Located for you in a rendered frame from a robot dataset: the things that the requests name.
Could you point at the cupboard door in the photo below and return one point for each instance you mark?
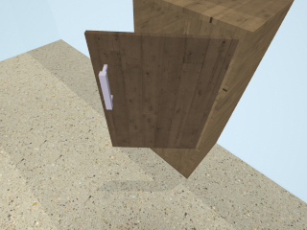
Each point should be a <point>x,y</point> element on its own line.
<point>163,85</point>

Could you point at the handle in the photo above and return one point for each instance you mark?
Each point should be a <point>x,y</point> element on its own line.
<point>105,88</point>

